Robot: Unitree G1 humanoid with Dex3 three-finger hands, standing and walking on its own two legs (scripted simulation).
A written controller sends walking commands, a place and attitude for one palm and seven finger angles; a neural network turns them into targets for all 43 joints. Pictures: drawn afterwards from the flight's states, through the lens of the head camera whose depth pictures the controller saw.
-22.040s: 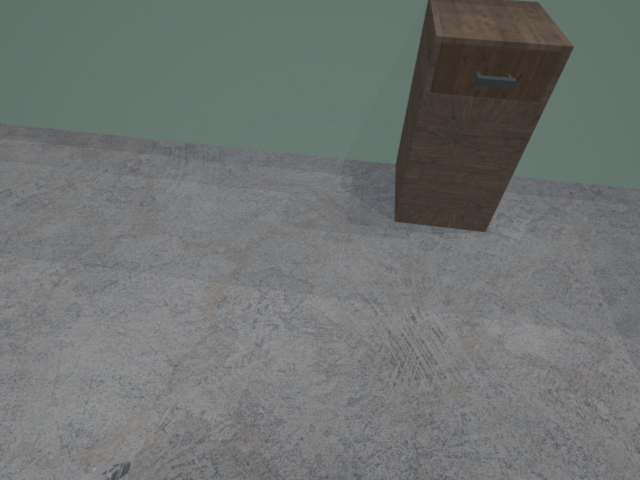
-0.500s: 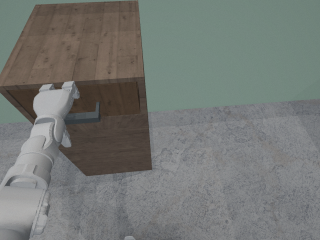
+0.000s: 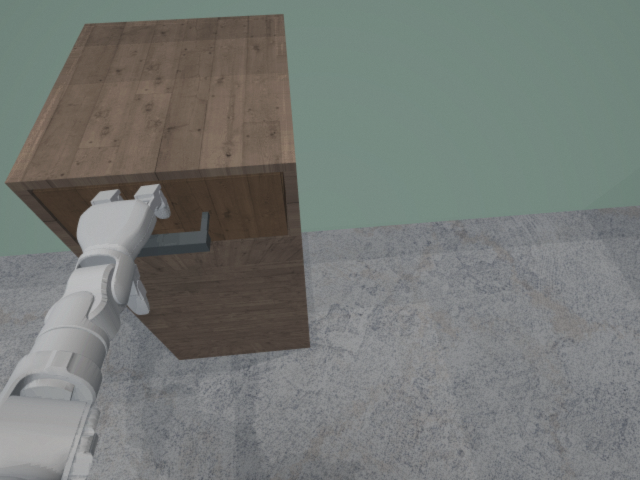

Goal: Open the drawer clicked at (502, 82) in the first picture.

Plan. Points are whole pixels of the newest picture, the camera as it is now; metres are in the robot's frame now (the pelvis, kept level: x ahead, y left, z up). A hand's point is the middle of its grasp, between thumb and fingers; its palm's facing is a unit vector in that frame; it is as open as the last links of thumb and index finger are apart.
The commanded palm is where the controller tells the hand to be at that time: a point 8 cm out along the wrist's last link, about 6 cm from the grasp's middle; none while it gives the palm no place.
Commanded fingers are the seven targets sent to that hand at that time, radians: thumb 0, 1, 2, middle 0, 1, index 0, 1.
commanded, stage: re-aim the fingers above the handle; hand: left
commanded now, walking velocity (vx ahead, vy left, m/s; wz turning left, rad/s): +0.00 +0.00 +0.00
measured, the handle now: (172, 232) +0.49 +0.24 -0.04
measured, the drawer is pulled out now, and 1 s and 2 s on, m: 0.00 0.00 0.00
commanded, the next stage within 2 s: lower the fingers behind the handle in 1.22 s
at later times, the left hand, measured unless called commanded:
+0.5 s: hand (158, 248) +0.42 +0.23 +0.01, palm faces -0.11 -0.07 -0.99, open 13.8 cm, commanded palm +0.42 +0.24 +0.08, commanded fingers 0.00 -0.50 0.30 -0.30 -1.20 -0.30 -1.20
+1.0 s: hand (151, 238) +0.43 +0.24 +0.02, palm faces -0.07 -0.05 -1.00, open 13.8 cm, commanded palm +0.42 +0.24 +0.07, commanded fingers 0.00 -0.50 0.30 -0.30 -1.20 -0.30 -1.20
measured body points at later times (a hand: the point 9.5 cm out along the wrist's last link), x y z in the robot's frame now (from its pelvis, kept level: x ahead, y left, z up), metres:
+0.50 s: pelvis -0.01 +0.01 +0.00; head +0.07 +0.00 +0.44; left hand +0.42 +0.23 +0.06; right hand +0.02 -0.27 -0.13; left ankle +0.00 +0.10 -0.71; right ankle -0.03 -0.12 -0.71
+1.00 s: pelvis -0.01 +0.00 +0.00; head +0.07 +0.00 +0.44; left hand +0.43 +0.24 +0.07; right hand +0.02 -0.28 -0.13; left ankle +0.00 +0.10 -0.71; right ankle -0.03 -0.12 -0.71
